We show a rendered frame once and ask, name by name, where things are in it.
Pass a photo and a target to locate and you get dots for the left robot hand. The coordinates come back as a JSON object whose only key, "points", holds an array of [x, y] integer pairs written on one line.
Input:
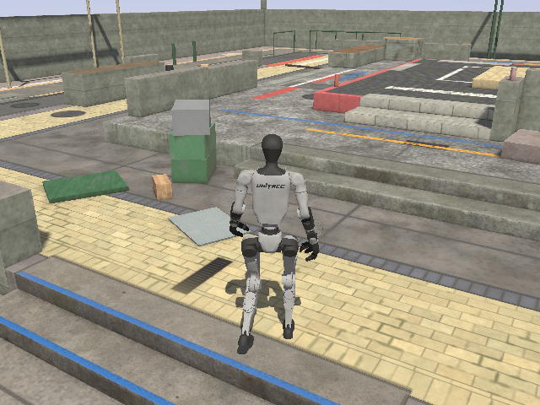
{"points": [[238, 233]]}

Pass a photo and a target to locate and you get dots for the robot right upper arm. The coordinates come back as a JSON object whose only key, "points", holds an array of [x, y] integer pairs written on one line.
{"points": [[296, 179]]}

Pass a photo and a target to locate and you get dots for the robot left upper arm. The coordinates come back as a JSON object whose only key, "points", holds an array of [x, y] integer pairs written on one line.
{"points": [[241, 188]]}

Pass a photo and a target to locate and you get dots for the robot right forearm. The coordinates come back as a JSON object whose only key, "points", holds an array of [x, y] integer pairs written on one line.
{"points": [[310, 228]]}

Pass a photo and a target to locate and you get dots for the robot left foot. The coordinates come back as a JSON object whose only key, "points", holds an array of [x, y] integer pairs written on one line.
{"points": [[244, 340]]}

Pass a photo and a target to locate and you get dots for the robot left thigh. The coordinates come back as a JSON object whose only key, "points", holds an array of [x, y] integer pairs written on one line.
{"points": [[249, 248]]}

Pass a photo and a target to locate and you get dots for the right robot hand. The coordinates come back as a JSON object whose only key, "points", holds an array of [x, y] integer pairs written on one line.
{"points": [[314, 248]]}

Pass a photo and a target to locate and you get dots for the robot left forearm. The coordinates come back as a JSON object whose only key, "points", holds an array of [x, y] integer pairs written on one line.
{"points": [[234, 217]]}

